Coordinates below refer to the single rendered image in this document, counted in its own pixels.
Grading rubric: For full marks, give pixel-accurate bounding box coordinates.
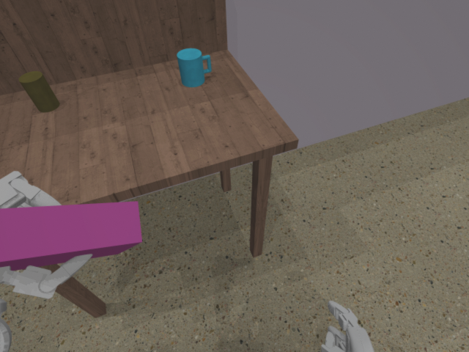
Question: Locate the right robot hand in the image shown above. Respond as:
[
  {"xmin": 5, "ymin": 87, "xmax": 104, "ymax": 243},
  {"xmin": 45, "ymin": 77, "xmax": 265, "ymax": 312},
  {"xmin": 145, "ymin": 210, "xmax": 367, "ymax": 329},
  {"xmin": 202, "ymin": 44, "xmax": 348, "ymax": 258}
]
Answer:
[{"xmin": 321, "ymin": 301, "xmax": 374, "ymax": 352}]

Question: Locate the table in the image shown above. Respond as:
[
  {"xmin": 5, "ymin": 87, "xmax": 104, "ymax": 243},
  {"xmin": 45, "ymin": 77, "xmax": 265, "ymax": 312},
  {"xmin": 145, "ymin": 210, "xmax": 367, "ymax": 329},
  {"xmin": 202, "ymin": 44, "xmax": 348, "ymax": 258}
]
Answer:
[{"xmin": 0, "ymin": 0, "xmax": 299, "ymax": 318}]

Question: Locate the left robot hand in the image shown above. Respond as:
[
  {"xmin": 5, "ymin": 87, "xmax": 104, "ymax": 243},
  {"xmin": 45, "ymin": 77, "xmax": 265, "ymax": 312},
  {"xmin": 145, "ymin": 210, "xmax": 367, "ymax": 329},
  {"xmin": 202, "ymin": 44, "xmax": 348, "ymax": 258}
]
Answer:
[{"xmin": 0, "ymin": 171, "xmax": 93, "ymax": 299}]

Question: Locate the sponge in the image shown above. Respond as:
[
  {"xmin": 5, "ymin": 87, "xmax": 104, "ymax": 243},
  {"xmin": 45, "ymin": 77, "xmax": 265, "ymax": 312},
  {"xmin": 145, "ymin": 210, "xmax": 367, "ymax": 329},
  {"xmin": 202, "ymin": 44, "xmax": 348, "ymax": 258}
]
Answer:
[{"xmin": 0, "ymin": 201, "xmax": 142, "ymax": 271}]

